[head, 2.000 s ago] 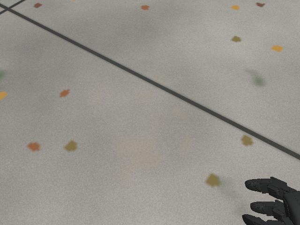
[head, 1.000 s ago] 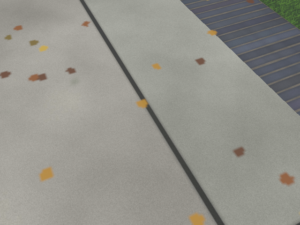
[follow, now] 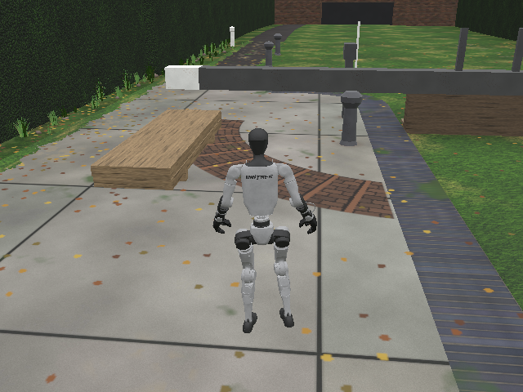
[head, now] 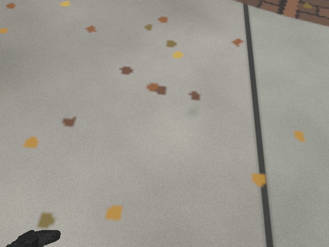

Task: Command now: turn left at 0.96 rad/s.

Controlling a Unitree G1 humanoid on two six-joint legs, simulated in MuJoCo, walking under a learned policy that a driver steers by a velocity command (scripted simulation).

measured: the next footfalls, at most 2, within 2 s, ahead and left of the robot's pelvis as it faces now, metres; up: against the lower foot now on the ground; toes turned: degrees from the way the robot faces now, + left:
right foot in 0.14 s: +0.11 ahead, -0.14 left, +0.00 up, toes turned +17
left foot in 0.52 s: +0.00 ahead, +0.12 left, +0.00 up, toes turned +17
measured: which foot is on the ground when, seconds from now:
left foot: down 0.00-0.14, up 0.16-0.50, down 0.52-0.90, up 0.92-1.00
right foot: up 0.00-0.12, down 0.14-0.52, up 0.54-0.86, down 0.88-1.00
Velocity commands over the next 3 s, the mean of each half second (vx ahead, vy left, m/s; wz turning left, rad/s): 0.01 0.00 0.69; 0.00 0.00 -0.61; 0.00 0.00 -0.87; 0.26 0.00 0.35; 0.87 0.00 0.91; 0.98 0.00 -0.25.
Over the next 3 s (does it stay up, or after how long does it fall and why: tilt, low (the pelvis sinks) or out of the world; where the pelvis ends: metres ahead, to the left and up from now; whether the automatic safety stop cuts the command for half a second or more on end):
stays up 1.01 0.12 0.00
